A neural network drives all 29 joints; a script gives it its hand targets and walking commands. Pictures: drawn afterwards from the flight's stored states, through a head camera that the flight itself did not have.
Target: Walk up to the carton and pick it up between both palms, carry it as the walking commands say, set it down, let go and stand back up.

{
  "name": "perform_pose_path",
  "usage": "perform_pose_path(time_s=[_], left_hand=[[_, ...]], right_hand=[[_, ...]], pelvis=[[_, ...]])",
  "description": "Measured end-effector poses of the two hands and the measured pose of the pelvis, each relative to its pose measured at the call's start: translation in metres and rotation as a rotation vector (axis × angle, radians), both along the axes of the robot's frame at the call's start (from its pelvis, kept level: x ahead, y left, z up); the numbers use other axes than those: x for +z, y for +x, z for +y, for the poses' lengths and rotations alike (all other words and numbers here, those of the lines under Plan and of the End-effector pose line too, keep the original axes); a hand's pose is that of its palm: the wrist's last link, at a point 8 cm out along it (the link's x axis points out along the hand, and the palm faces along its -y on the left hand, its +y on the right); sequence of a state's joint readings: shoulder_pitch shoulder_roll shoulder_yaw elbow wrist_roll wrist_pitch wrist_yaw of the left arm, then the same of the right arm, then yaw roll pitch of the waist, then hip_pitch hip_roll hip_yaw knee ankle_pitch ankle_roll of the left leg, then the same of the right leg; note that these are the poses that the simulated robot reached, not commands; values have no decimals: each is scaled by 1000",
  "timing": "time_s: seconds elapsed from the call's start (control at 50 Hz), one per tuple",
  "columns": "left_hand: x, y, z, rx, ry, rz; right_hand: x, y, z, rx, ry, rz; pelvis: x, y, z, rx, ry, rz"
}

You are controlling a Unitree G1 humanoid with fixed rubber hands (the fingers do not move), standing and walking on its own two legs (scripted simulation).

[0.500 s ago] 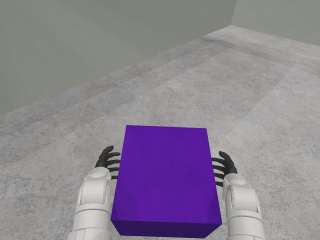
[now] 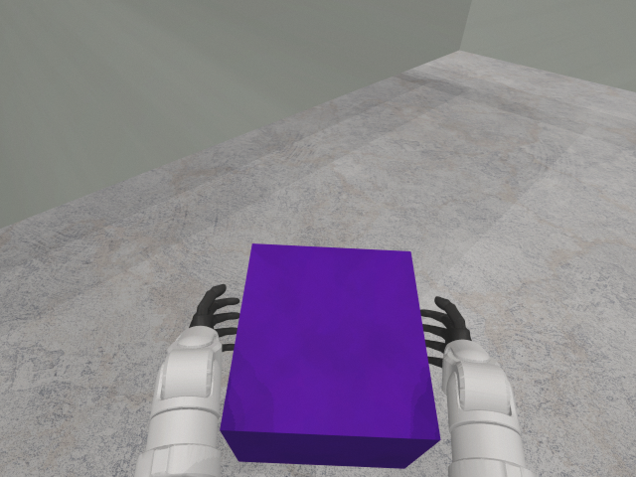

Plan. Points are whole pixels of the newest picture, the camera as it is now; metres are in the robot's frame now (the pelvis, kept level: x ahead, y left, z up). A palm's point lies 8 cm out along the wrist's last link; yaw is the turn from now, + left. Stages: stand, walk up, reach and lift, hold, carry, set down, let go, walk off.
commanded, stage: hold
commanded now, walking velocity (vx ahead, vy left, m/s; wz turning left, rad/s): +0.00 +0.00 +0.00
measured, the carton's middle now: (326, 353) +0.32 +0.00 -0.03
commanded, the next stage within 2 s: carry in 0.84 s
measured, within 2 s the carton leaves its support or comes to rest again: neither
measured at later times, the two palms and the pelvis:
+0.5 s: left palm (204, 337) +0.28 +0.17 +0.05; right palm (456, 353) +0.28 -0.16 +0.04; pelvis +0.00 +0.00 +0.00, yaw +0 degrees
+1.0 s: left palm (215, 340) +0.28 +0.15 +0.05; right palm (463, 350) +0.28 -0.17 +0.05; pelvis +0.00 -0.02 -0.01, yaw +0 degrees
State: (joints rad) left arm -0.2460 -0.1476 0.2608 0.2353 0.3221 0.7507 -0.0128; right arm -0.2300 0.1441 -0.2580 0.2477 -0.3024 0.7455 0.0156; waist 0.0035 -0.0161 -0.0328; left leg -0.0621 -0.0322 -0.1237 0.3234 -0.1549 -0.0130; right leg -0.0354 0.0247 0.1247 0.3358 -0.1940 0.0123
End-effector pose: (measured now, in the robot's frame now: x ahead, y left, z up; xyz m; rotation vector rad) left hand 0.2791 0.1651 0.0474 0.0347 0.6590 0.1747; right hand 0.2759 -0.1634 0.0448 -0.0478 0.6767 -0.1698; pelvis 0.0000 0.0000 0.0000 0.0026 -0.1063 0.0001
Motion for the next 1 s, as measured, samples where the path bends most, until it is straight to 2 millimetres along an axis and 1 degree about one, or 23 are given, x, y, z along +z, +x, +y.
perform_pose_path(time_s=[0.44,0.82,0.86,0.92,1.0], left_hand=[[0,2,0,-2,7,0],[0,0,1,5,4,-2],[1,1,1,5,8,-12],[-2,1,-2,23,-4,-35],[-1,-1,-15,84,16,-53]], right_hand=[[-2,1,0,1,3,4],[-2,0,1,3,4,4],[-1,1,1,5,-3,-7],[0,2,-1,12,-15,-29],[2,3,-9,9,-20,-46]], pelvis=[[1,4,1,-1,0,5],[1,1,0,1,0,6],[-2,0,0,0,1,38],[-8,-2,-5,-7,9,82],[-14,-4,-18,-5,-5,124]])
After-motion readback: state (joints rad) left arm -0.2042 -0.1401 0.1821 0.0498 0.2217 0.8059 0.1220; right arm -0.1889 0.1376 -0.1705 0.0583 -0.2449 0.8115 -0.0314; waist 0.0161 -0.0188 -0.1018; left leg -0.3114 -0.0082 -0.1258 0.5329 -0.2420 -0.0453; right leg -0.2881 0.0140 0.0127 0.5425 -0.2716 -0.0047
